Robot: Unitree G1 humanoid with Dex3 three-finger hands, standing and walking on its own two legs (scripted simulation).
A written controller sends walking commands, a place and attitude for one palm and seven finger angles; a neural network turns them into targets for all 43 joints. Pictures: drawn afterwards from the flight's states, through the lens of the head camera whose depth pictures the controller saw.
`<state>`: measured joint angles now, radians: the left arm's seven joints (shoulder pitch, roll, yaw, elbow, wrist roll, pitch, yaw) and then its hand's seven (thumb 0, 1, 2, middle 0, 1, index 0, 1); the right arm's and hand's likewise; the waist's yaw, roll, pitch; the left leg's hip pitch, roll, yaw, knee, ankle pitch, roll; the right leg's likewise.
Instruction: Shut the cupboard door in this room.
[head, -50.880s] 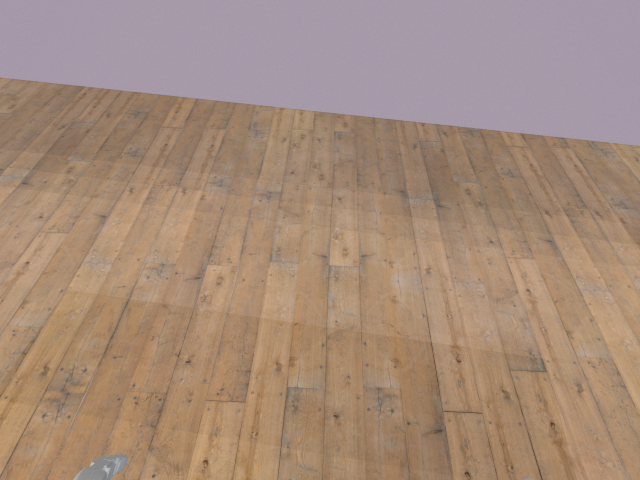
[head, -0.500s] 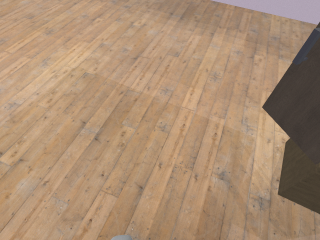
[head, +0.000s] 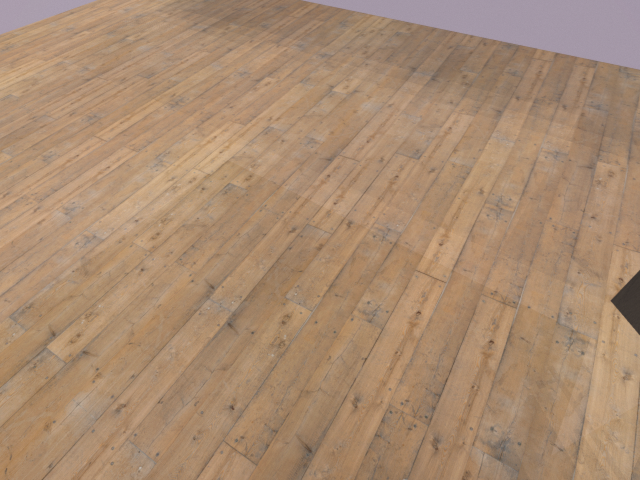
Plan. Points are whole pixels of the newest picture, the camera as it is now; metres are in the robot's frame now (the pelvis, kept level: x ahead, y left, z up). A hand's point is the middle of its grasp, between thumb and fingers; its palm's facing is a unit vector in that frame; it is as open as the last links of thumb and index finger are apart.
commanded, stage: walk to a spot facing it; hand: left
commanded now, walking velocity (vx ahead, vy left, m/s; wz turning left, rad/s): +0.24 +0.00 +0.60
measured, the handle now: out of the picture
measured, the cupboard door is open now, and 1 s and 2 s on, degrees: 50 50 50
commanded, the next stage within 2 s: turn to face it in 0.20 s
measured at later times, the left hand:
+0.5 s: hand out of the picture +0.08 +0.21 -0.18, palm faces +0.27 -0.94 -0.19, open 7.4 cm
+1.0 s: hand (196, 416) +0.23 +0.22 -0.14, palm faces -0.04 -0.97 -0.25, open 7.4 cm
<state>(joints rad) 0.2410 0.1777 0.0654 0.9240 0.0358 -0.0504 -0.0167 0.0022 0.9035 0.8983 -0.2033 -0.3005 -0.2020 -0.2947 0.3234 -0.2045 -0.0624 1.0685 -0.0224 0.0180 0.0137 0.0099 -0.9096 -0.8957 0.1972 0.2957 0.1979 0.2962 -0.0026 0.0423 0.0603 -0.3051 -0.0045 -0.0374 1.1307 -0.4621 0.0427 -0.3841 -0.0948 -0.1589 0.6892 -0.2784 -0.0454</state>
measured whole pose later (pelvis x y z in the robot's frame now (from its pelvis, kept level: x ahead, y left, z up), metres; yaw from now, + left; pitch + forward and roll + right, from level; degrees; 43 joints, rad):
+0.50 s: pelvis +0.14 +0.04 +0.00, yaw +11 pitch -1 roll +0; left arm 0.32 0.17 0.05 1.05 0.02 0.02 0.04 0.01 0.90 0.90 -0.21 -0.30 -0.20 -0.29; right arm 0.07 -0.16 -0.02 0.94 -0.03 -0.02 -0.01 0.00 -0.91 -0.90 0.19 0.30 0.20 0.30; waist 0.05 -0.04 0.11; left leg -0.37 0.04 0.15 0.63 -0.25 0.05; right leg -0.28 -0.11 -0.11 0.95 -0.60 0.02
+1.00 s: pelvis +0.18 +0.02 +0.02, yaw -6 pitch +2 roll +1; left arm 0.26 0.19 0.08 0.94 0.03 0.04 0.01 0.00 0.90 0.90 -0.21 -0.30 -0.20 -0.30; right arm 0.14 -0.25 -0.08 0.94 -0.01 0.05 -0.02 0.01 -0.91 -0.90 0.19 0.30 0.19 0.30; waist 0.02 -0.01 0.07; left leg -0.44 0.03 0.02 0.94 -0.41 -0.07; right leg -0.28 0.03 0.05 0.47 -0.22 -0.04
